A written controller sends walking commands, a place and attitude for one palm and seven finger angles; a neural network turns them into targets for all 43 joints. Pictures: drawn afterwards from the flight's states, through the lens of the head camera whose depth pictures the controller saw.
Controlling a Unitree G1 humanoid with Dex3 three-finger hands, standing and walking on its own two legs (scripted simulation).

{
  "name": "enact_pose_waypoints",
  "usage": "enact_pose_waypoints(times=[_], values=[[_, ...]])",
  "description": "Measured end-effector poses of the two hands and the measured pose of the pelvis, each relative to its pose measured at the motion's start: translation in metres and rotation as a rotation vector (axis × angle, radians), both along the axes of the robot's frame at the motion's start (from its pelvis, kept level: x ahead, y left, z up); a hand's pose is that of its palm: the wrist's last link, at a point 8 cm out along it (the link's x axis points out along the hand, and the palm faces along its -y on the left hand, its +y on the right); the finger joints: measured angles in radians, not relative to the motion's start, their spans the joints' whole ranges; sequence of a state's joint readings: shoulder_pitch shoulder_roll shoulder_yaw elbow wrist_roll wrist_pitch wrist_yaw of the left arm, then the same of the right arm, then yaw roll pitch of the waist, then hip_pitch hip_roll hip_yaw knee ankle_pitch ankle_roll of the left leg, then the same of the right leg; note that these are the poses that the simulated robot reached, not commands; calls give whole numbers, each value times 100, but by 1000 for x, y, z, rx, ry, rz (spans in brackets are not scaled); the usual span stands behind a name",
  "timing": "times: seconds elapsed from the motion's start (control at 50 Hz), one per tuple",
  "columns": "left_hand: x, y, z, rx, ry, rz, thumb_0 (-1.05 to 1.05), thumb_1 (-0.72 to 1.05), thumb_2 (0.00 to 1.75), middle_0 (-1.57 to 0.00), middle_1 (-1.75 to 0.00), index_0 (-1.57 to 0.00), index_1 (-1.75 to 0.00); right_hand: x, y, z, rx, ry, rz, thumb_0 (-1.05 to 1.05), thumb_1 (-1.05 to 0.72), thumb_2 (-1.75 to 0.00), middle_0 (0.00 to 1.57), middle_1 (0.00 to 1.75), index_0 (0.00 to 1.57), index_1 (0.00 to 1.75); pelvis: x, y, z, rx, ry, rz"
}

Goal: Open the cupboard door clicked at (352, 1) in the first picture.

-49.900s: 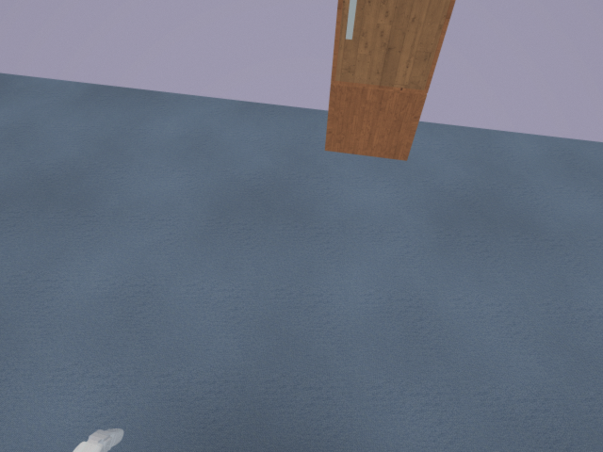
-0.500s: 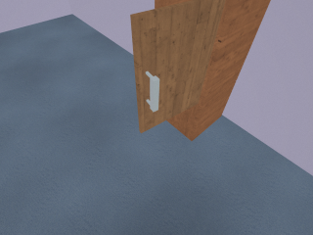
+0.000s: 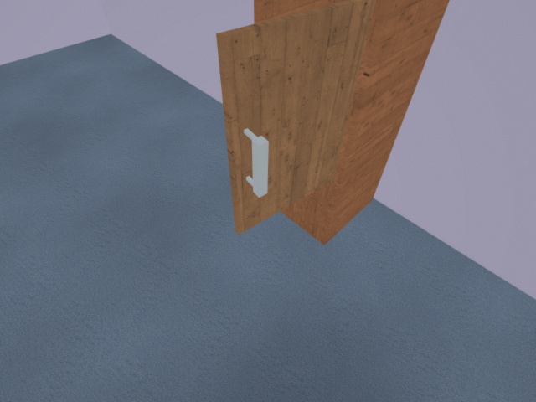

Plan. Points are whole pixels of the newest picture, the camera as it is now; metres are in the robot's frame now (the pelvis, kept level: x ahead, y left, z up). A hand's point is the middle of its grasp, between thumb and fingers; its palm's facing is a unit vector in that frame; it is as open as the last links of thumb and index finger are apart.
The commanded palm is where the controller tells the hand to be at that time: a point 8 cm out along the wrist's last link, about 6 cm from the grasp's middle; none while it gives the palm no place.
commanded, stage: let the arm hang, fingers relaxed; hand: left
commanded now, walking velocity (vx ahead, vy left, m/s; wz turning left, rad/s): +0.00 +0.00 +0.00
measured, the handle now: (254, 163) +0.65 +0.07 -0.05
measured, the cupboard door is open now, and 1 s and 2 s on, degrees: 82 82 82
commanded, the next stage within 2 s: look to check the result in 0.08 s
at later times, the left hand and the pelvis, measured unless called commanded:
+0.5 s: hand out of the picture +0.02 +0.16 -0.17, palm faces +0.02 -0.98 -0.20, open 7.4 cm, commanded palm none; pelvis +0.02 -0.01 +0.00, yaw +0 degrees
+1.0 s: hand out of the picture +0.06 +0.17 -0.17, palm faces +0.01 -0.98 -0.22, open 7.4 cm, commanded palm none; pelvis +0.05 -0.02 +0.00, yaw +0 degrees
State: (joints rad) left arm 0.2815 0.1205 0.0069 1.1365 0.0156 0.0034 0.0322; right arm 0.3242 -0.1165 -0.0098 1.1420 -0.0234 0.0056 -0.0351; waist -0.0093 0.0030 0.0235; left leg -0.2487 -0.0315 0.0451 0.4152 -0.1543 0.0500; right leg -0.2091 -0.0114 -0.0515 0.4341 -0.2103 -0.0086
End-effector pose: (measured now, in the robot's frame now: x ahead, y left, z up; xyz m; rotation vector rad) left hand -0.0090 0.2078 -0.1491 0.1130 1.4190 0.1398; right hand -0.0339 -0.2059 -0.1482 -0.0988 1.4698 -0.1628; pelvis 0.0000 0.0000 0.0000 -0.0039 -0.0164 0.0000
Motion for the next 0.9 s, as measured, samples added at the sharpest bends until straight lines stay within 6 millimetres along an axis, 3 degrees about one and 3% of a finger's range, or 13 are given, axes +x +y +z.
enact_pose_waypoints(times=[0.32, 0.9], values=[[4, 7, 7, 35, 31, 10, 1, 91, 90, -20, -30, -19, -30, 40, -10, -1, -6, -51, 21, 0, -91, -90, 20, 30, 20, 30, 17, -4, 2, 4, -4, -5], [63, 7, 10, 56, -37, -25, 0, 90, 90, -20, -30, -20, -30, 78, -40, 5, -46, -62, 40, 0, -90, -90, 20, 30, 20, 30, 43, -17, 4, 7, -1, -7]])
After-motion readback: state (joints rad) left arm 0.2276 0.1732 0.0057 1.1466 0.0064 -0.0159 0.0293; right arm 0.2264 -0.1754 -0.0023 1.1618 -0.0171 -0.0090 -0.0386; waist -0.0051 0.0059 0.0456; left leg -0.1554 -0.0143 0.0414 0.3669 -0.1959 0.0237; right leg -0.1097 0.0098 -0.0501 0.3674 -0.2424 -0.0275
